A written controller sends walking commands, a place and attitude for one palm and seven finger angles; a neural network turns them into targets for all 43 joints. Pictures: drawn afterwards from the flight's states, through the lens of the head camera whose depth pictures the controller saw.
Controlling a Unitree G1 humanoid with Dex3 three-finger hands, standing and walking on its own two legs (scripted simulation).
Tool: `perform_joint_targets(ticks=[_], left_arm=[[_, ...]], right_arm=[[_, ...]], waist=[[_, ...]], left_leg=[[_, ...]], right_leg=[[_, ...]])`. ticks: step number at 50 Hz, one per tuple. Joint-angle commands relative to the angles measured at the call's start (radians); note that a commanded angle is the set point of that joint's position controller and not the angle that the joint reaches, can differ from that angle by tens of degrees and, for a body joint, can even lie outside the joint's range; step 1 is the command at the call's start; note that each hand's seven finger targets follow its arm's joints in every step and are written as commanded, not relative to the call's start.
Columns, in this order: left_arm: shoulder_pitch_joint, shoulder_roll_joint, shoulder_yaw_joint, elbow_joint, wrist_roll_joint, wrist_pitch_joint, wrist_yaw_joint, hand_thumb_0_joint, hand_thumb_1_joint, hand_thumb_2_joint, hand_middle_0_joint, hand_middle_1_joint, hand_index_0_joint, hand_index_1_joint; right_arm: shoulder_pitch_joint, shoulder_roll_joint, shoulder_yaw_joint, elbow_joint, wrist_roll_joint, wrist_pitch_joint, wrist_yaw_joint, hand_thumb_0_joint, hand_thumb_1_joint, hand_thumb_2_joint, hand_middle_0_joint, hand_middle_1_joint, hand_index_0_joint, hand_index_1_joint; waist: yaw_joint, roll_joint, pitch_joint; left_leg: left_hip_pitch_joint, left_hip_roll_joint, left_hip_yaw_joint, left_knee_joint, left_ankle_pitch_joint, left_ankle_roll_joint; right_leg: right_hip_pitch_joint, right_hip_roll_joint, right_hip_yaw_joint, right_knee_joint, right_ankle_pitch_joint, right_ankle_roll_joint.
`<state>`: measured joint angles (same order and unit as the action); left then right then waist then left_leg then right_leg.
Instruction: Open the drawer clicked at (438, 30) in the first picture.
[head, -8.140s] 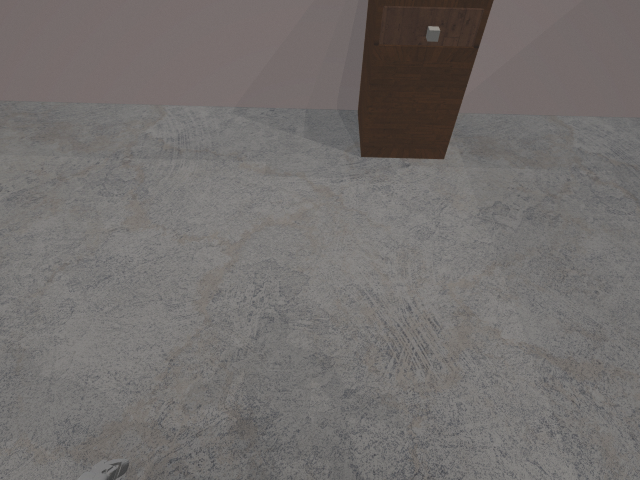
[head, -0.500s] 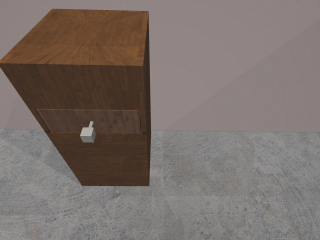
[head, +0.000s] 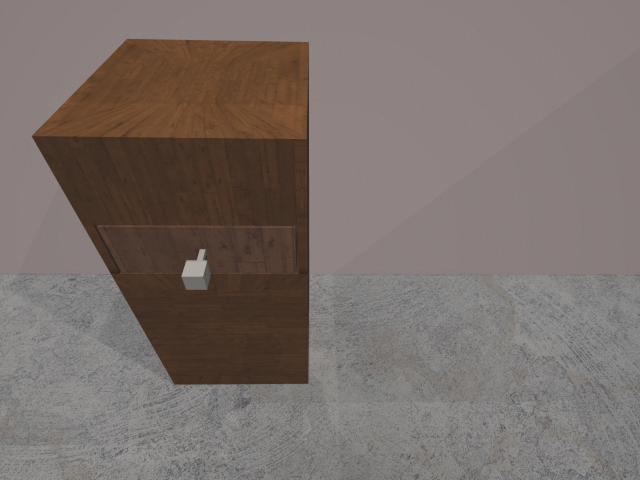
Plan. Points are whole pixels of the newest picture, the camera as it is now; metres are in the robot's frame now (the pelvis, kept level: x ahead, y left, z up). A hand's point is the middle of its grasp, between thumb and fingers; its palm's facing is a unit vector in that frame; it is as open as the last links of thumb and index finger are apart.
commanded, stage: look again from close up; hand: left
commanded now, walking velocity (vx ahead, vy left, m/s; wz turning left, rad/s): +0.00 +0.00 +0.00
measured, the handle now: (198, 266) +0.53 +0.27 -0.12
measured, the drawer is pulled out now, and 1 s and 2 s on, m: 0.00 0.00 0.00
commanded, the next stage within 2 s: raise the hand with hooked fingers in 0.10 s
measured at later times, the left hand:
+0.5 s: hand (155, 420) +0.20 +0.22 -0.03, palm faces +0.00 -0.26 -0.97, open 8.0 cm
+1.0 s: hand (152, 381) +0.24 +0.24 -0.02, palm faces -0.01 -0.10 -0.99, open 10.8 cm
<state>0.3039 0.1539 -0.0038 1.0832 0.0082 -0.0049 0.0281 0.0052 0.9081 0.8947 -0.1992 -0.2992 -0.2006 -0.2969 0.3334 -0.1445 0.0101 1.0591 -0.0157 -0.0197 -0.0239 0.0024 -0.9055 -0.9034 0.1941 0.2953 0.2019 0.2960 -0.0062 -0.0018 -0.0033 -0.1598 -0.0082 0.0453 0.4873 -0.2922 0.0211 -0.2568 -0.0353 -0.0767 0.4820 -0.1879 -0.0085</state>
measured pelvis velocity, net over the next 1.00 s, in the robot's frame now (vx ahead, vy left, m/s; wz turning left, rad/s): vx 0.04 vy -0.01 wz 0.03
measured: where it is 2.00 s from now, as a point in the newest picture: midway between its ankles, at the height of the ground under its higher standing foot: outside the picture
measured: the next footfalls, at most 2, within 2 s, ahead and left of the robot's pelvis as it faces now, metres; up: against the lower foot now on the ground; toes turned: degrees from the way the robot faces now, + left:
none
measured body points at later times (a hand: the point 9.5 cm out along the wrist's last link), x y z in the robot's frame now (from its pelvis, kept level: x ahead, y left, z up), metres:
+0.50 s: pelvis -0.01 +0.00 -0.02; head +0.00 -0.03 +0.42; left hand +0.20 +0.23 +0.02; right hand +0.18 -0.25 -0.10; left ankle -0.01 +0.10 -0.74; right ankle +0.05 -0.11 -0.74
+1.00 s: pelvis +0.04 -0.01 -0.03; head +0.09 -0.03 +0.42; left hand +0.24 +0.24 +0.04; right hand +0.26 -0.18 -0.14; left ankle -0.02 +0.10 -0.74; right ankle +0.05 -0.11 -0.74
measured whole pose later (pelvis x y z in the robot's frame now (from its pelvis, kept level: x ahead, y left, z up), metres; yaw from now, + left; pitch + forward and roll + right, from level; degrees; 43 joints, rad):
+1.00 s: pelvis +0.04 -0.01 -0.03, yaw +2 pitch +10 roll +1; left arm 0.35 0.36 -0.04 -0.07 1.02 0.02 0.35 0.00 0.16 0.58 -0.27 -0.77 -0.27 -0.77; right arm 0.11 -0.17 0.05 0.54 -0.05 0.09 0.02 0.01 -0.90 -0.90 0.20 0.30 0.21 0.30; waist 0.07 0.04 -0.08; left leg -0.47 -0.02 0.02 0.77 -0.46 0.01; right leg -0.59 0.05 0.04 0.80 -0.38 -0.04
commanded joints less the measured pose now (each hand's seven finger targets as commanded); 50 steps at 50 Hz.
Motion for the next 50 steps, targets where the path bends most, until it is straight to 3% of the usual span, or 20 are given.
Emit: perform_joint_targets(ticks=[1, 9, 10, 11, 12, 13, 14, 15, 17, 19, 20, 23, 27, 28, 32, 35, 39, 43, 46, 50], left_arm=[[0.053, 0.092, 0.017, -0.04, 0.005, -0.016, 0.007, 0.0, 0.9, 0.9, -0.2, -0.3, -0.2, -0.3], [0.058, 0.08, 0.013, -0.039, 0.004, -0.017, 0.008, 0.0, 0.9, 0.9, -0.2, -0.3, -0.2, -0.3], [0.128, 0.108, 0.006, 0.003, 0.011, -0.02, 0.049, 0.0, 0.9, 0.9, -0.2, -0.3, -0.2, -0.3], [-0.753, 0.435, 0.009, -1.509, 0.181, -0.19, 0.057, 0.0, 0.877, 0.89, -0.202, -0.315, -0.202, -0.315], [-0.281, 0.388, 0.047, -1.255, 0.217, -0.111, 0.15, 0.0, 0.853, 0.88, -0.203, -0.33, -0.203, -0.33], [0.0, 0.181, -0.058, -1.158, 0.205, 0.031, 0.201, 0.0, 0.83, 0.87, -0.205, -0.345, -0.205, -0.345], [0.05, 0.084, -0.131, -1.079, 0.266, 0.054, 0.203, 0.0, 0.807, 0.86, -0.207, -0.36, -0.207, -0.36], [-0.057, 0.172, -0.103, -1.169, 0.342, 0.033, 0.23, 0.0, 0.783, 0.85, -0.208, -0.375, -0.208, -0.375], [0.019, 0.212, -0.085, -1.078, 0.568, 0.016, 0.291, 0.0, 0.737, 0.83, -0.212, -0.405, -0.212, -0.405], [0.17, 0.226, -0.031, -0.984, 0.771, 0.004, 0.347, 0.0, 0.69, 0.81, -0.215, -0.435, -0.215, -0.435], [0.266, 0.189, -0.057, -0.953, 0.851, -0.005, 0.367, 0.0, 0.667, 0.8, -0.217, -0.45, -0.217, -0.45], [0.395, 0.201, -0.003, -0.952, 1.006, -0.045, 0.406, 0.0, 0.597, 0.77, -0.222, -0.495, -0.222, -0.495], [0.234, 0.261, 0.034, -1.088, 1.115, -0.075, 0.462, 0.0, 0.503, 0.73, -0.228, -0.555, -0.228, -0.555], [0.136, 0.288, 0.066, -1.125, 1.117, -0.082, 0.481, 0.0, 0.48, 0.72, -0.23, -0.57, -0.23, -0.57], [-0.05, 0.354, 0.096, -1.32, 1.139, -0.145, 0.542, 0.0, 0.387, 0.68, -0.237, -0.63, -0.237, -0.63], [-0.108, 0.346, 0.073, -1.371, 1.121, -0.16, 0.557, 0.0, 0.317, 0.65, -0.242, -0.675, -0.242, -0.675], [-0.075, 0.331, 0.049, -1.328, 1.075, -0.079, 0.52, 0.0, 0.223, 0.61, -0.248, -0.735, -0.248, -0.735], [0.009, 0.338, 0.041, -1.262, 1.019, 0.034, 0.416, 0.0, 0.13, 0.57, -0.255, -0.795, -0.255, -0.795], [0.049, 0.374, 0.058, -1.328, 1.015, 0.042, 0.358, 0.0, 0.06, 0.54, -0.26, -0.84, -0.26, -0.84], [0.067, 0.38, 0.099, -1.314, 1.013, -0.002, 0.347, 0.0, -0.033, 0.5, -0.267, -0.9, -0.267, -0.9]], right_arm=[[0.034, -0.127, -0.021, -0.035, -0.002, -0.015, -0.003, 0.0, -0.9, -0.9, 0.2, 0.3, 0.2, 0.3], [0.041, -0.118, -0.015, -0.013, 0.0, -0.018, -0.003, 0.0, -0.9, -0.9, 0.2, 0.3, 0.2, 0.3], [-0.079, -0.136, -0.018, -0.076, 0.012, -0.02, 0.002, 0.0, -0.9, -0.9, 0.2, 0.3, 0.2, 0.3], [-0.105, -0.273, 0.0, -0.423, 0.065, -0.154, -0.04, 0.0, -0.9, -0.9, 0.2, 0.3, 0.2, 0.3], [-0.187, -0.222, -0.002, -0.398, 0.06, -0.26, -0.079, 0.0, -0.9, -0.9, 0.2, 0.3, 0.2, 0.3], [-0.176, -0.169, -0.018, -0.392, 0.079, -0.29, -0.08, 0.0, -0.9, -0.9, 0.2, 0.3, 0.2, 0.3], [-0.147, -0.173, -0.018, -0.36, 0.085, -0.303, -0.086, 0.0, -0.9, -0.9, 0.2, 0.3, 0.2, 0.3], [-0.192, -0.22, -0.025, -0.423, 0.063, -0.315, -0.078, 0.0, -0.9, -0.9, 0.2, 0.3, 0.2, 0.3], [-0.198, -0.241, -0.039, -0.482, 0.006, -0.29, -0.053, 0.0, -0.9, -0.9, 0.2, 0.3, 0.2, 0.3], [-0.222, -0.23, -0.071, -0.56, -0.024, -0.221, -0.015, 0.0, -0.9, -0.9, 0.2, 0.3, 0.2, 0.3], [-0.248, -0.226, -0.076, -0.602, -0.037, -0.177, 0.003, 0.0, -0.9, -0.9, 0.2, 0.3, 0.2, 0.3], [-0.306, -0.22, -0.075, -0.67, -0.03, -0.048, 0.055, 0.0, -0.9, -0.9, 0.2, 0.3, 0.2, 0.3], [-0.385, -0.206, -0.064, -0.724, -0.024, 0.022, 0.067, 0.0, -0.9, -0.9, 0.2, 0.3, 0.2, 0.3], [-0.367, -0.205, -0.073, -0.7, -0.035, 0.037, 0.062, 0.0, -0.9, -0.9, 0.2, 0.3, 0.2, 0.3], [-0.346, -0.189, -0.09, -0.702, -0.072, 0.04, 0.055, 0.0, -0.9, -0.9, 0.2, 0.3, 0.2, 0.3], [-0.341, -0.193, -0.086, -0.695, -0.083, 0.047, 0.052, 0.0, -0.9, -0.9, 0.2, 0.3, 0.2, 0.3], [-0.34, -0.198, -0.074, -0.691, -0.071, 0.066, 0.052, 0.0, -0.9, -0.9, 0.2, 0.3, 0.2, 0.3], [-0.374, -0.183, -0.034, -0.701, -0.032, 0.089, 0.035, 0.0, -0.9, -0.9, 0.2, 0.3, 0.2, 0.3], [-0.349, -0.178, -0.029, -0.693, -0.03, 0.071, 0.024, 0.0, -0.9, -0.9, 0.2, 0.3, 0.2, 0.3], [-0.325, -0.177, -0.029, -0.659, -0.039, 0.054, 0.027, 0.0, -0.9, -0.9, 0.2, 0.3, 0.2, 0.3]], waist=[[0.014, 0.023, 0.114], [0.009, 0.011, 0.089], [0.057, -0.005, 0.154], [-0.071, 0.309, -0.347], [0.043, 0.37, -0.284], [0.015, 0.255, -0.128], [-0.003, 0.138, -0.04], [-0.026, 0.081, 0.083], [-0.02, -0.059, 0.045], [0.05, -0.157, -0.027], [0.076, -0.187, -0.006], [0.143, -0.248, -0.065], [0.146, -0.106, -0.122], [0.13, -0.126, -0.161], [0.086, 0.062, -0.41], [0.041, 0.111, -0.391], [0.029, 0.054, -0.364], [0.061, -0.079, -0.294], [0.092, -0.023, -0.316], [0.095, -0.061, -0.293]], left_leg=[[-0.213, 0.111, -0.142, -0.202, -0.074, 0.019], [-0.17, 0.111, -0.135, -0.202, -0.01, 0.018], [-0.171, 0.124, -0.037, -0.03, 0.124, -0.01], [0.052, 0.023, -0.064, -0.155, 0.122, 0.017], [0.016, 0.053, -0.079, -0.179, 0.055, -0.015], [-0.143, 0.063, -0.11, -0.224, -0.139, -0.055], [-0.174, 0.032, -0.077, -0.162, -0.132, -0.024], [-0.238, 0.014, -0.118, -0.124, -0.181, -0.011], [-0.314, 0.001, -0.136, -0.043, -0.259, 0.0], [-0.359, -0.033, -0.079, 0.03, -0.202, -0.012], [-0.389, -0.045, -0.052, 0.066, -0.174, -0.015], [-0.438, -0.062, -0.034, 0.118, -0.061, -0.018], [-0.406, -0.058, -0.033, 0.148, -0.021, -0.008], [-0.422, -0.06, -0.045, 0.18, -0.011, -0.001], [-0.282, -0.048, -0.072, 0.317, 0.129, 0.001], [-0.241, -0.049, -0.088, 0.39, 0.123, 0.001], [-0.281, -0.042, -0.094, 0.36, 0.158, 0.008], [-0.342, -0.035, -0.083, 0.247, 0.085, 0.011], [-0.304, -0.037, -0.068, 0.205, 0.219, 0.008], [-0.308, -0.036, -0.065, 0.175, 0.275, 0.005]], right_leg=[[0.084, -0.066, 0.101, -0.073, -0.018, -0.027], [0.094, -0.074, 0.092, -0.078, 0.032, -0.02], [0.018, -0.115, 0.121, -0.034, 0.264, -0.016], [0.166, 0.023, 0.154, 0.048, 0.087, -0.034], [0.056, 0.033, 0.061, 0.121, -0.087, -0.063], [-0.045, 0.045, 0.007, 0.147, -0.153, -0.039], [-0.093, 0.057, 0.021, 0.097, -0.112, -0.03], [-0.152, 0.062, 0.066, 0.073, -0.153, -0.034], [-0.233, 0.063, 0.106, 0.077, -0.318, -0.038], [-0.238, 0.076, 0.159, 0.071, -0.433, -0.056], [-0.258, 0.08, 0.195, 0.058, -0.462, -0.066], [-0.194, 0.068, 0.263, 0.077, -0.33, -0.088], [-0.208, 0.07, 0.25, 0.142, -0.224, -0.095], [-0.222, 0.071, 0.26, 0.172, -0.189, -0.09], [-0.33, 0.066, 0.282, 0.291, -0.002, -0.088], [-0.461, 0.071, 0.265, 0.311, -0.064, -0.086], [-0.369, 0.081, 0.207, 0.303, 0.022, -0.069], [-0.183, 0.078, 0.208, 0.228, 0.049, -0.057], [-0.047, 0.067, 0.215, 0.217, 0.218, -0.057], [0.014, 0.055, 0.223, 0.208, 0.351, -0.047]])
